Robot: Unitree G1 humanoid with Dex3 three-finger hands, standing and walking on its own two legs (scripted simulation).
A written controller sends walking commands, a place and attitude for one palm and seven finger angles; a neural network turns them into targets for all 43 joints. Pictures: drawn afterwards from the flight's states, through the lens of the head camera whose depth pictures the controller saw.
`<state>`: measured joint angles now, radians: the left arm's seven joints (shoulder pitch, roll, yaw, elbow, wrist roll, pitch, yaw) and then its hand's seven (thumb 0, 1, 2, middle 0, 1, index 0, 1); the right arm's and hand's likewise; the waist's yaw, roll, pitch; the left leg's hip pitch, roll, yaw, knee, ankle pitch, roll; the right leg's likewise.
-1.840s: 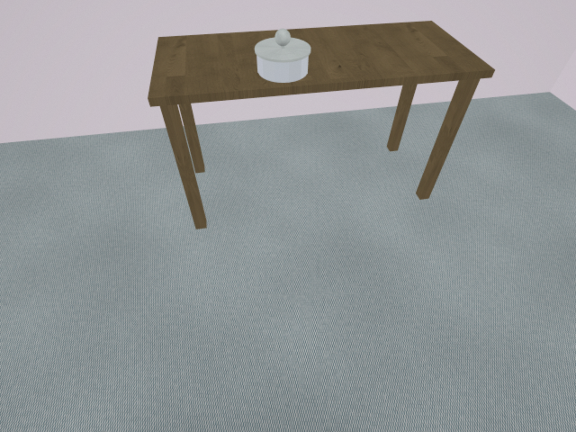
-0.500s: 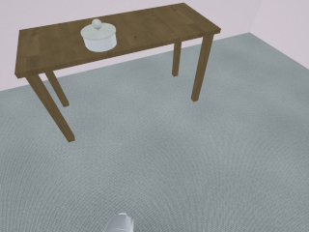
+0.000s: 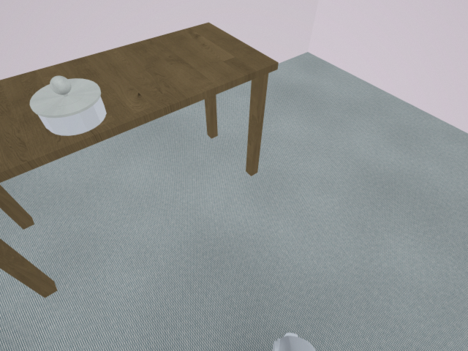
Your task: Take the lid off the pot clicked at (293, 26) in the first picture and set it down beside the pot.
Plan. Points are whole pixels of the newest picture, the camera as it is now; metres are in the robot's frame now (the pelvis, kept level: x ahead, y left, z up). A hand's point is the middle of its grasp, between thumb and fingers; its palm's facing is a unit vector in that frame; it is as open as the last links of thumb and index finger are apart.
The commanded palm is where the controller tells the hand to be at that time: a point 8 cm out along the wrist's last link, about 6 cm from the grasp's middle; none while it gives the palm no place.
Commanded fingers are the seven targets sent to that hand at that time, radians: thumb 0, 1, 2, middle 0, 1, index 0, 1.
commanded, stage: walk to a spot facing it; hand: left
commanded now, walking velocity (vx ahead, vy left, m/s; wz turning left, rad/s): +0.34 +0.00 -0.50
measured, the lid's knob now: (60, 85) +0.75 +0.55 +0.03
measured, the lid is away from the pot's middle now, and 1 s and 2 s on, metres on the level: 0.00 0.00 0.00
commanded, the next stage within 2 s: turn to face it in 0.28 s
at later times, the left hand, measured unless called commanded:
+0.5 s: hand (171, 295) +0.26 +0.16 -0.17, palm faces -0.10 -0.98 -0.19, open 7.3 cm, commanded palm none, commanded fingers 0.00 0.90 0.90 -0.20 -0.30 -0.20 -0.30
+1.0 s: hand (174, 248) +0.36 +0.17 -0.16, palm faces +0.14 -0.96 -0.25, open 7.4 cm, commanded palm none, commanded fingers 0.00 0.90 0.90 -0.20 -0.30 -0.20 -0.30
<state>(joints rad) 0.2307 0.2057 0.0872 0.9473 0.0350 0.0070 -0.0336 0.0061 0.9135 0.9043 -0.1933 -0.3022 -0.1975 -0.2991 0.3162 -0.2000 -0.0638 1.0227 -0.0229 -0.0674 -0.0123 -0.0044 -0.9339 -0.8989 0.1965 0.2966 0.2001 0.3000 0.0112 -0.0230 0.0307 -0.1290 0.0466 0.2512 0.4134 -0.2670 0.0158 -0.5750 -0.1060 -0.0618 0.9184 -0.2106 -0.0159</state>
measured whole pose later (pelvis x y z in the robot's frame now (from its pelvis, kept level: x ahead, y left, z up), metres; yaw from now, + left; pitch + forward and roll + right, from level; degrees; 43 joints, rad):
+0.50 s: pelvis +0.20 -0.02 +0.00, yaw -8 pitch -1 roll -1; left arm 0.28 0.18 0.05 1.03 0.02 -0.04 0.00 0.01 0.92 0.90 -0.20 -0.30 -0.21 -0.30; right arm 0.20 -0.17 -0.04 0.97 -0.02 -0.03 0.01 0.01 -0.91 -0.90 0.19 0.30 0.20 0.30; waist -0.01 0.01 0.03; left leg -0.46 0.11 0.09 0.71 -0.23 -0.03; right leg -0.13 0.02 -0.07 0.44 -0.29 -0.02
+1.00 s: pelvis +0.28 -0.03 -0.01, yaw +5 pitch +0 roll +0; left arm 0.18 0.18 0.07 0.92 0.01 0.02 0.02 0.01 0.91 0.90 -0.20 -0.30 -0.20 -0.30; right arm 0.26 -0.20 -0.07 0.96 -0.02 0.04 0.00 0.01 -0.90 -0.90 0.20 0.30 0.20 0.30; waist -0.03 0.03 0.04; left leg -0.33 -0.07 -0.07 0.54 -0.20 0.03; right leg -0.30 -0.02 0.00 0.60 -0.31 0.04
